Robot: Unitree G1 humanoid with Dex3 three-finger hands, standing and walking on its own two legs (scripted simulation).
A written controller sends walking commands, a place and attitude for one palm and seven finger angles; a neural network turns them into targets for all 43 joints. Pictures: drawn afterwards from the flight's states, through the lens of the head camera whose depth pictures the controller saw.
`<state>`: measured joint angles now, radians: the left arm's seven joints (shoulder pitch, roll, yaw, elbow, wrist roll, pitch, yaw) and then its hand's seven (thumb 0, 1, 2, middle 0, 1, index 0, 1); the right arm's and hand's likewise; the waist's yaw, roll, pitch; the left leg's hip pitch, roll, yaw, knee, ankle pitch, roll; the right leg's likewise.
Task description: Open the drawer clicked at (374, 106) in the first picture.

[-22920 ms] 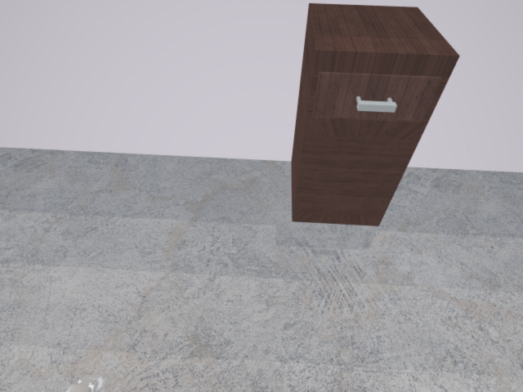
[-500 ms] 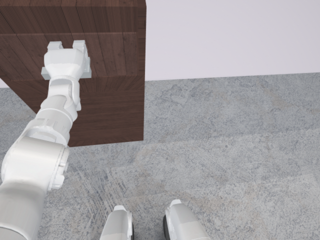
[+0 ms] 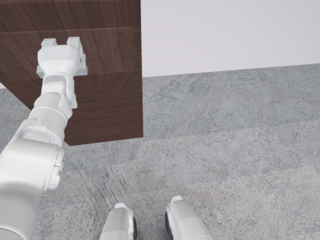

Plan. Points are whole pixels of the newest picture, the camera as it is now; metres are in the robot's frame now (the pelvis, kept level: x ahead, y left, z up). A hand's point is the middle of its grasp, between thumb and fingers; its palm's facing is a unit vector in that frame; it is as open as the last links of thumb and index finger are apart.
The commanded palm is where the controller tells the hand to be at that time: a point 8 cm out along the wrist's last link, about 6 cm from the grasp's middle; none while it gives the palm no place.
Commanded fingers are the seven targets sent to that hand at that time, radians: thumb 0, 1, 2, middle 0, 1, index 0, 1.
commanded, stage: lift the fingers back up to retry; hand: left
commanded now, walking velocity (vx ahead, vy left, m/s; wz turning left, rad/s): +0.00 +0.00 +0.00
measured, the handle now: (63, 64) +0.59 +0.20 +0.02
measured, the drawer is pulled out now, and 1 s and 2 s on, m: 0.00 0.00 0.00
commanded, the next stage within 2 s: re-aim the fingers above the handle in 0.62 s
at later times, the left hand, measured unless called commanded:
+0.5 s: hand (64, 68) +0.54 +0.18 +0.05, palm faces -0.06 -0.04 -1.00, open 13.3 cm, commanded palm +0.54 +0.17 +0.14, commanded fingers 0.00 -0.50 0.30 -0.30 -1.20 -0.30 -1.20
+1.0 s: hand (62, 64) +0.54 +0.18 +0.07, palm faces -0.05 -0.02 -1.00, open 13.4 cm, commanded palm +0.53 +0.18 +0.14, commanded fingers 0.00 -0.50 0.30 -0.30 -1.20 -0.30 -1.20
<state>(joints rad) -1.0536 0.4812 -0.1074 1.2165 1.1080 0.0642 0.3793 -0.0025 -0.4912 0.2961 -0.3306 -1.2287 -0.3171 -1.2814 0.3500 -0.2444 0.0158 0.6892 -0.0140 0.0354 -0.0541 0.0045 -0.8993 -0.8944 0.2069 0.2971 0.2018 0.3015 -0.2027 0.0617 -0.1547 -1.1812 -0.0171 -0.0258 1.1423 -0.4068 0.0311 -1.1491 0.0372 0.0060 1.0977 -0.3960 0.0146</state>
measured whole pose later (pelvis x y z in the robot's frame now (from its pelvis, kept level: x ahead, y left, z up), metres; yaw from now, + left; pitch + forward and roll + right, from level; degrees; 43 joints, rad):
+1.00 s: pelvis +0.09 -0.02 +0.06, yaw +1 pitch +19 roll -1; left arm -0.72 0.38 -0.07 0.99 1.10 -0.02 0.38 0.00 -0.49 0.30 -0.36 -1.21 -0.41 -1.21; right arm 0.28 -0.24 -0.07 0.69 -0.02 0.11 -0.02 0.00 -0.90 -0.89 0.20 0.30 0.20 0.30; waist -0.09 0.06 -0.15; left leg -0.74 0.00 -0.03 0.81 -0.41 0.00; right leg -0.72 0.05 0.01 0.79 -0.41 -0.02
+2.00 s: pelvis +0.06 +0.00 +0.06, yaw +0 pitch +19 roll -1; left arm -0.84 0.43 -0.06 1.11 1.12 -0.04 0.39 0.00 -0.49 0.30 -0.39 -1.22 -0.37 -1.21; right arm 0.33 -0.25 -0.04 0.70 -0.01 0.09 -0.04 0.00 -0.90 -0.89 0.21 0.30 0.20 0.30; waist -0.13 0.05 -0.13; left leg -0.80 -0.01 -0.01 0.84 -0.38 0.02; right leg -0.78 0.04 0.03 0.80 -0.36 0.00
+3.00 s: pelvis +0.06 -0.01 +0.06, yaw +0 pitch +20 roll -1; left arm -0.80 0.44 -0.04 1.09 1.11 -0.08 0.40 0.00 -0.49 0.30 -0.38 -1.22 -0.36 -1.22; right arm 0.32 -0.26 -0.04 0.71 -0.01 0.11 -0.05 0.00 -0.90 -0.89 0.21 0.30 0.20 0.30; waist -0.12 0.05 -0.14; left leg -0.79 0.00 -0.01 0.83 -0.38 0.01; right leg -0.78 0.05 0.03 0.81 -0.37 -0.01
